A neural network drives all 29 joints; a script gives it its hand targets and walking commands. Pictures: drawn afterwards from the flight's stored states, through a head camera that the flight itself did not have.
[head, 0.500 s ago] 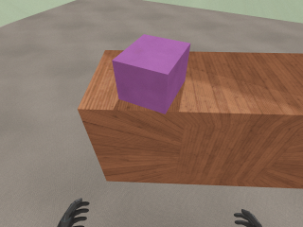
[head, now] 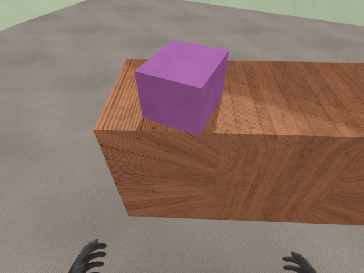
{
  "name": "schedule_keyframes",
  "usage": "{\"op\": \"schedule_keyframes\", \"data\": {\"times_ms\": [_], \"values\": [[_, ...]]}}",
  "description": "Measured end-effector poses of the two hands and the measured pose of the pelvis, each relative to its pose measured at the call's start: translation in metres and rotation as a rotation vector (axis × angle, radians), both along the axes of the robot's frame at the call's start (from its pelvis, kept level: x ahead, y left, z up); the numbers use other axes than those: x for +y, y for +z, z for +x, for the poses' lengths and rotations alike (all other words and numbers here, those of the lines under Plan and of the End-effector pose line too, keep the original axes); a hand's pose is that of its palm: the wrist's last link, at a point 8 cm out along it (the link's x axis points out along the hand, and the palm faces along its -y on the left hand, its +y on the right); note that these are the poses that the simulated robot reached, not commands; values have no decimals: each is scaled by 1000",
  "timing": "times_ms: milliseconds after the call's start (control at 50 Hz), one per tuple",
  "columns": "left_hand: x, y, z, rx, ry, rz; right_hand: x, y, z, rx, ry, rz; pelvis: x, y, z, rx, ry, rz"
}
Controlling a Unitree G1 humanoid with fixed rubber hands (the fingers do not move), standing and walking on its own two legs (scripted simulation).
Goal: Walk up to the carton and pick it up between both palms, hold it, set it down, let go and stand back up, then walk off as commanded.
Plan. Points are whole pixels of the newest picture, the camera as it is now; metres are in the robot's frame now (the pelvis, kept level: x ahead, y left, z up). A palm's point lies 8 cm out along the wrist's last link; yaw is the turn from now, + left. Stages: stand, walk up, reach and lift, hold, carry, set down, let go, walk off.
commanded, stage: walk up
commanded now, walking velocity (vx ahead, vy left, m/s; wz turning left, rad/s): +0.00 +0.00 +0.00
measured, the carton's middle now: (184, 85) +0.72 +0.01 +0.03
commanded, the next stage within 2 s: none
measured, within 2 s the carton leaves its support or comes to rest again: neither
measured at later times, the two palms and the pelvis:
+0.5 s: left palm out of the picture +0.13 +0.35 -0.11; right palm out of the picture +0.10 -0.22 -0.09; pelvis +0.05 +0.08 -0.01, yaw -1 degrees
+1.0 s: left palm (37, 242) +0.23 +0.38 -0.11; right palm (270, 239) +0.24 -0.20 -0.11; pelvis +0.14 +0.10 -0.03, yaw -3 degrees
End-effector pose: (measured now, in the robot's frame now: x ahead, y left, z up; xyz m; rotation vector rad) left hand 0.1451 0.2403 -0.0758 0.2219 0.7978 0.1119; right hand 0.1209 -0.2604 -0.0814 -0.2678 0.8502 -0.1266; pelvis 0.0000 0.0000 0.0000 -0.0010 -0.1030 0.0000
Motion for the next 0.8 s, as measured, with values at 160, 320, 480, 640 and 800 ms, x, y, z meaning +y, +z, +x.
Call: {"op": "schedule_keyframes", "data": {"times_ms": [160,320,480,640,800], "values": [[4,-3,-6,22,4,5,-2,-1,0,18,15,1,2,1,3,4,0,-2],[52,-18,-42,146,46,32,7,-3,-1,121,62,-61,34,-2,20,39,22,-17],[106,-36,-17,218,12,68,40,-12,-14,198,9,-80,73,-13,50,40,-9,-19],[110,-26,34,188,-27,80,44,-7,-19,248,-55,-76,78,-6,88,15,-45,-9],[98,-31,75,144,-40,122,30,-33,25,225,-66,-47,63,-24,122,-18,-63,10]]}}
